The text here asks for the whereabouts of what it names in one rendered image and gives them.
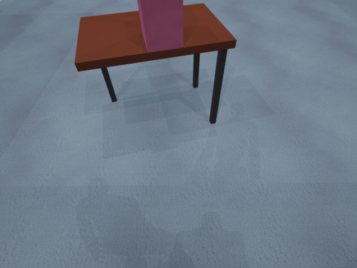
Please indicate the table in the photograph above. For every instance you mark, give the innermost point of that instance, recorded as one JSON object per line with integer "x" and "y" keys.
{"x": 117, "y": 39}

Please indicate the carton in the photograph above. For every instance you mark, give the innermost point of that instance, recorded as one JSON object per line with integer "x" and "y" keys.
{"x": 161, "y": 24}

